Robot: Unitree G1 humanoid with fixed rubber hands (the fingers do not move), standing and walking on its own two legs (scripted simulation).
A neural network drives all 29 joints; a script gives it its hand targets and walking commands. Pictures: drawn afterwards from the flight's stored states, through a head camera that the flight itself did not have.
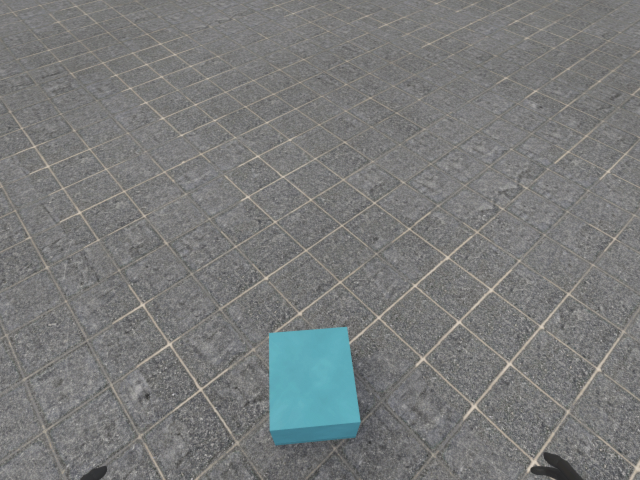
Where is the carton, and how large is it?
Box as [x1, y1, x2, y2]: [269, 327, 360, 444]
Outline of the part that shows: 346,327 269,333 270,432 275,444 355,437 360,421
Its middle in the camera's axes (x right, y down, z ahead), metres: -0.03 +0.43 +1.14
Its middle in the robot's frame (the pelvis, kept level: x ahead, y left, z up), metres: +0.45 +0.03 -0.69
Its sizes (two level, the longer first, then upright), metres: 0.267 0.233 0.175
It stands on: the floor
